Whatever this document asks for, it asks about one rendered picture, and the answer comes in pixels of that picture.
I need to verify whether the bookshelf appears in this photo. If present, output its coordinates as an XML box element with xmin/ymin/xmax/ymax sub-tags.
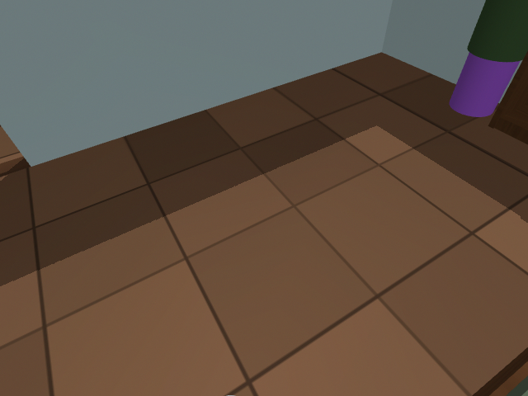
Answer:
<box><xmin>488</xmin><ymin>51</ymin><xmax>528</xmax><ymax>144</ymax></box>

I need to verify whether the bed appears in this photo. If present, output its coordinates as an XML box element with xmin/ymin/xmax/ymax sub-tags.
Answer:
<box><xmin>472</xmin><ymin>347</ymin><xmax>528</xmax><ymax>396</ymax></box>

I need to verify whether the potted plant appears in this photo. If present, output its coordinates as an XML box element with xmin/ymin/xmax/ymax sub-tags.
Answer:
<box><xmin>449</xmin><ymin>0</ymin><xmax>528</xmax><ymax>117</ymax></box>

